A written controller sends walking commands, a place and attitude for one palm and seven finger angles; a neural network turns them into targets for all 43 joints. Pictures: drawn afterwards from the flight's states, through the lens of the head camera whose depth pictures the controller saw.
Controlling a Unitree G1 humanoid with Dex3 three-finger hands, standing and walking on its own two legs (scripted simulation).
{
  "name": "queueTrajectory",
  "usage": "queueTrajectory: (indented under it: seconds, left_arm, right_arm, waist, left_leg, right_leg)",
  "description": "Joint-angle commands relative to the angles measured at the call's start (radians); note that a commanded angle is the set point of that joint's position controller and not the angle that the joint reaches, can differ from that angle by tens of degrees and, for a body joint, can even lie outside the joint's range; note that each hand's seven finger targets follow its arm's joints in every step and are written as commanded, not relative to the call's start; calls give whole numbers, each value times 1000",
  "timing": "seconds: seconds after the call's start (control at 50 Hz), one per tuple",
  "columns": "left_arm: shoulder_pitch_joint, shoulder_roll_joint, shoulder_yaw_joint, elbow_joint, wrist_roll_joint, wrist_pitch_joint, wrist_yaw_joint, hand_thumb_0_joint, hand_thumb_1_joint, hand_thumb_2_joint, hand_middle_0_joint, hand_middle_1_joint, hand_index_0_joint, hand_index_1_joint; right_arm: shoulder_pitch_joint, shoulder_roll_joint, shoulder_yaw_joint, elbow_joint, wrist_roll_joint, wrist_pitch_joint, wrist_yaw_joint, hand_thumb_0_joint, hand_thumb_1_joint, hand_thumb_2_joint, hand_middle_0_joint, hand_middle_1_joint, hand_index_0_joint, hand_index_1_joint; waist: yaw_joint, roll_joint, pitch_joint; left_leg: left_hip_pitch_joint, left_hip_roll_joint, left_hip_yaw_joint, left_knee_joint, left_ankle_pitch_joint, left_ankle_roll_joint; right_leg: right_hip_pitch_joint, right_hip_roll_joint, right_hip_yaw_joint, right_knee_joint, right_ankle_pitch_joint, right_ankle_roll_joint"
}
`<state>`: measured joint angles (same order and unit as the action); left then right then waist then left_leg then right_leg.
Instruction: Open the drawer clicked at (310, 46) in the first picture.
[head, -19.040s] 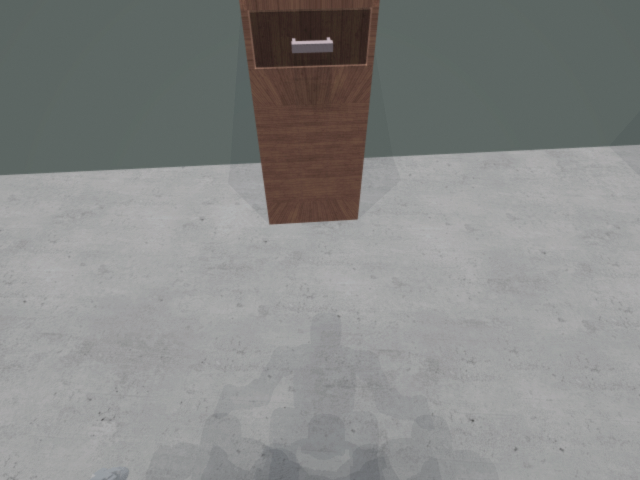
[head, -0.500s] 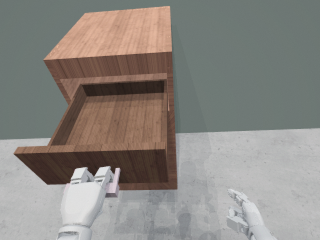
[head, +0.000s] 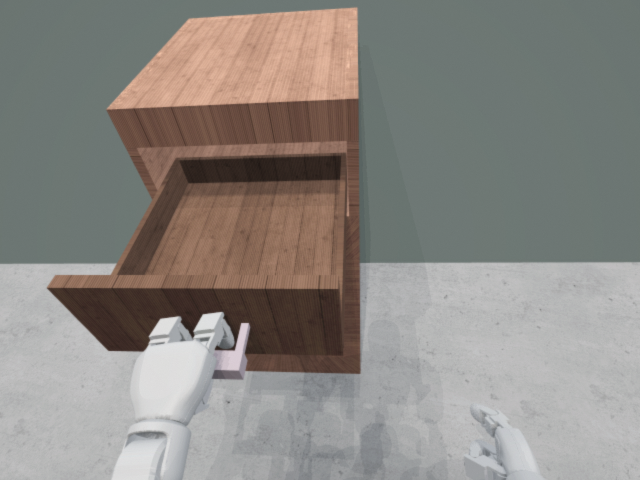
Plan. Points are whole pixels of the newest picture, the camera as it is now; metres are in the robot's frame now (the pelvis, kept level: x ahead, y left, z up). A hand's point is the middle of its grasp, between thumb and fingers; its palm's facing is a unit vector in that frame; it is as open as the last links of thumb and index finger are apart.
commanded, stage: open the thumb to release the handle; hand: left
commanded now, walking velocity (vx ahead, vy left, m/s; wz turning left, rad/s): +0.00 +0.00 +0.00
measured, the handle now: (199, 347) +0.26 +0.20 +0.04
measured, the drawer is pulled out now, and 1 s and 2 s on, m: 0.30 0.30 0.30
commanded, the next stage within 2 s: lift the hand off the handle in 0.28 s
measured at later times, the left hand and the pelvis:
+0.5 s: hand (196, 392) +0.21 +0.19 +0.02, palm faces +0.05 -0.15 -0.99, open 13.7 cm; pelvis -0.01 +0.01 +0.00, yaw +0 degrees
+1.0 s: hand (195, 375) +0.22 +0.18 +0.05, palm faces +0.06 -0.15 -0.99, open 13.6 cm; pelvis -0.02 +0.01 +0.01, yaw +0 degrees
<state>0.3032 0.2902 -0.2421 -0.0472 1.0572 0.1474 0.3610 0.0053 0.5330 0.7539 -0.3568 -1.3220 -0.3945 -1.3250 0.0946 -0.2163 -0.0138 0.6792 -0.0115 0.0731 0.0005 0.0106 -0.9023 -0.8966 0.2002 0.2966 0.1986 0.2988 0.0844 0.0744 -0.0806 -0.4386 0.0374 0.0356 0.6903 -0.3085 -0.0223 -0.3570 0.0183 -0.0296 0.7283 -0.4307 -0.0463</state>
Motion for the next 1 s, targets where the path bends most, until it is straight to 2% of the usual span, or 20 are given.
queueTrajectory:
  seconds: [0.0, 0.14, 0.16, 0.18, 0.34, 0.36, 0.38, 0.44, 0.5, 0.54, 0.62, 0.66, 0.72, 0.74, 0.78, 0.84, 0.86, 0.9, 0.94, 0.98]
  left_arm:
    - [-116, 129, 119, -159, -13, 1, 10, 0, 60, 540, -340, -1260, -340, -1260]
    - [-121, 128, 119, -163, -9, -37, -1, 0, -430, 330, -305, -1207, -305, -1207]
    - [-132, 106, 95, -170, -3, -38, 2, 0, -500, 300, -300, -1200, -300, -1200]
    - [-158, 82, 67, -170, -5, -41, 3, 0, -500, 300, -300, -1200, -300, -1200]
    - [-165, 109, 99, -153, 9, -34, 23, 0, -500, 300, -300, -1200, -300, -1200]
    - [-120, 46, 37, -144, 12, -32, 21, 0, -500, 300, -300, -1200, -300, -1200]
    - [-123, 38, 30, -151, 6, -32, 18, 0, -500, 300, -300, -1200, -300, -1200]
    - [-175, 78, 56, -145, 15, -20, 22, 0, -500, 300, -300, -1200, -300, -1200]
    - [-228, 39, 12, -127, 28, -12, 22, 0, -500, 300, -300, -1200, -300, -1200]
    - [-239, 74, 45, -125, 22, -7, 22, 0, -500, 300, -300, -1200, -300, -1200]
    - [-288, 45, 11, -108, 24, 1, 17, 0, -500, 300, -300, -1200, -300, -1200]
    - [-294, 36, -3, -116, 23, 2, 15, 0, -500, 300, -300, -1200, -300, -1200]
    - [-289, 72, 27, -203, 13, -3, 12, 0, -500, 300, -300, -1200, -300, -1200]
    - [-295, 100, 51, -217, 11, -3, 11, 0, -500, 300, -300, -1200, -300, -1200]
    - [-297, 67, 16, -227, 2, -2, 0, 0, -500, 300, -300, -1200, -300, -1200]
    - [-328, 111, 57, -242, -2, 11, -13, 0, -500, 300, -300, -1200, -300, -1200]
    - [-315, 93, 36, -259, 0, 14, -19, 0, -500, 300, -300, -1200, -300, -1200]
    - [-350, 81, 16, -283, -12, 16, -35, 0, -500, 300, -300, -1200, -300, -1200]
    - [-365, 118, 48, -291, -17, 19, -46, 0, -500, 300, -300, -1200, -300, -1200]
    - [-351, 88, 18, -323, -22, 17, -60, 0, -500, 300, -300, -1200, -300, -1200]
  right_arm:
    - [-183, -78, -20, -177, 1, -59, -14, 0, -900, -900, 200, 300, 200, 300]
    - [-168, -82, -24, -185, -3, -63, -8, 0, -900, -900, 200, 300, 200, 300]
    - [-169, -79, -23, -189, -3, -64, -7, 0, -900, -900, 200, 300, 200, 300]
    - [-164, -77, -24, -188, -3, -67, -4, 0, -900, -900, 200, 300, 200, 300]
    - [-167, -80, -29, -183, -2, -62, -2, 0, -900, -900, 200, 300, 200, 300]
    - [-160, -73, -28, -190, -4, -67, 7, 0, -900, -900, 200, 300, 200, 300]
    - [-156, -76, -31, -187, 1, -64, 11, 0, -900, -900, 200, 300, 200, 300]
    - [-162, -81, -29, -183, 0, -56, 9, 0, -900, -900, 200, 300, 200, 300]
    - [-159, -74, -26, -177, 0, -57, 7, 0, -900, -900, 200, 300, 200, 300]
    - [-157, -80, -28, -173, 3, -54, 4, 0, -900, -900, 200, 300, 200, 300]
    - [-161, -75, -24, -165, 5, -49, 3, 0, -900, -900, 200, 300, 200, 300]
    - [-161, -75, -22, -170, 4, -49, 3, 0, -900, -900, 200, 300, 200, 300]
    - [-174, -69, -25, -180, 5, -48, 2, 0, -900, -900, 200, 300, 200, 300]
    - [-175, -73, -23, -180, 4, -46, 0, 0, -900, -900, 200, 300, 200, 300]
    - [-185, -64, -17, -183, 7, -45, 3, 0, -900, -900, 200, 300, 200, 300]
    - [-194, -69, -14, -180, 10, -42, 0, 0, -900, -900, 200, 300, 200, 300]
    - [-200, -64, -10, -188, 10, -44, 3, 0, -900, -900, 200, 300, 200, 300]
    - [-199, -63, -9, -188, 11, -44, 3, 0, -900, -900, 200, 300, 200, 300]
    - [-206, -66, -8, -183, 14, -45, -1, 0, -900, -900, 200, 300, 200, 300]
    - [-210, -61, -6, -189, 14, -47, 4, 0, -900, -900, 200, 300, 200, 300]
  waist:
    - [1, -131, -128]
    - [-1, -116, -95]
    - [-1, -99, -97]
    - [-12, -104, -85]
    - [-2, -86, -100]
    - [-1, -98, -99]
    - [-9, -107, -98]
    - [-12, -107, -100]
    - [-15, -101, -111]
    - [-11, -102, -133]
    - [-21, -99, -114]
    - [-19, -102, -127]
    - [-3, -81, -164]
    - [-5, -85, -162]
    - [-10, -79, -119]
    - [-2, -70, -125]
    - [6, -52, -125]
    - [-5, -60, -122]
    - [-3, -58, -113]
    - [5, -47, -118]
  left_leg:
    - [176, -82, 0, -57, 190, 53]
    - [182, -80, -3, -71, 162, 50]
    - [183, -81, -2, -70, 153, 50]
    - [187, -78, -5, -72, 147, 52]
    - [201, -74, -6, -81, 153, 47]
    - [199, -73, -5, -76, 162, 49]
    - [200, -68, -11, -81, 169, 48]
    - [200, -70, -11, -80, 164, 47]
    - [210, -68, -12, -79, 158, 52]
    - [213, -67, -14, -84, 173, 48]
    - [218, -64, -17, -87, 171, 50]
    - [221, -64, -18, -87, 169, 51]
    - [249, -67, -18, -91, 204, 53]
    - [251, -66, -20, -93, 206, 50]
    - [255, -65, -21, -105, 186, 53]
    - [270, -62, -20, -124, 186, 51]
    - [277, -64, -16, -129, 187, 52]
    - [295, -63, -20, -138, 193, 54]
    - [309, -62, -19, -149, 196, 53]
    - [324, -62, -19, -162, 209, 54]
  right_leg:
    - [-28, 6, 83, -192, 342, 26]
    - [-53, 9, 83, -221, 245, 20]
    - [-63, 6, 78, -217, 226, 20]
    - [-76, 5, 73, -220, 215, 20]
    - [-69, 14, 67, -222, 202, 12]
    - [-74, 13, 59, -209, 214, 13]
    - [-73, 16, 49, -204, 225, 11]
    - [-73, 19, 52, -207, 216, 11]
    - [-87, 18, 42, -200, 207, 12]
    - [-64, 21, 43, -197, 227, 9]
    - [-84, 21, 31, -193, 218, 10]
    - [-78, 19, 29, -192, 215, 11]
    - [-41, 19, 35, -196, 250, 8]
    - [-34, 20, 39, -203, 245, 7]
    - [-51, 19, 32, -218, 211, 9]
    - [-26, 22, 37, -237, 195, 7]
    - [-27, 20, 37, -240, 189, 8]
    - [-22, 21, 30, -248, 193, 11]
    - [-6, 21, 38, -268, 190, 10]
    - [5, 21, 31, -271, 200, 9]
